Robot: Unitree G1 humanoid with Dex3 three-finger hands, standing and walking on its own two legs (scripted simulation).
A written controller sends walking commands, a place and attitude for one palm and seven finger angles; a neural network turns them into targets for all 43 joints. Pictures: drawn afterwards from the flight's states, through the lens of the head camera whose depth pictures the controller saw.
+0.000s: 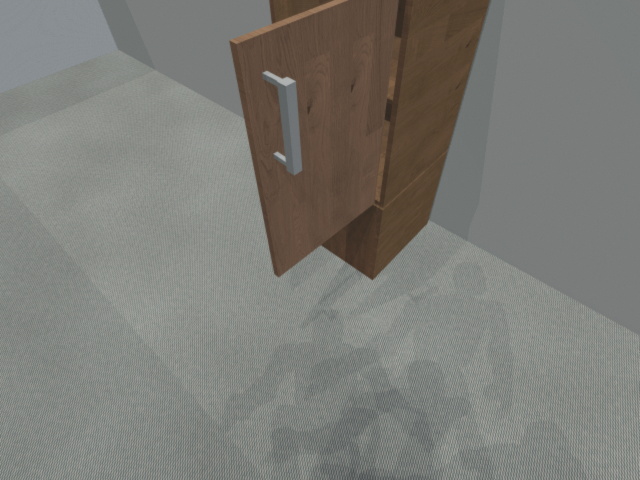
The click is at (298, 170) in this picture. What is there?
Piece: cupboard door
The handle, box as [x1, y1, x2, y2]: [262, 71, 301, 174]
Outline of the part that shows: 265,71 262,73 263,78 278,87 285,150 284,156 278,152 273,154 276,159 286,166 288,171 295,174 301,170 295,81 288,77 282,79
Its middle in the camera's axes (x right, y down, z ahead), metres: -0.07 -0.20 +0.67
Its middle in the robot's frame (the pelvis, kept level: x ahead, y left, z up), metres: +0.65 +0.10 +0.09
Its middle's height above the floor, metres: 0.88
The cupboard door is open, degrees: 87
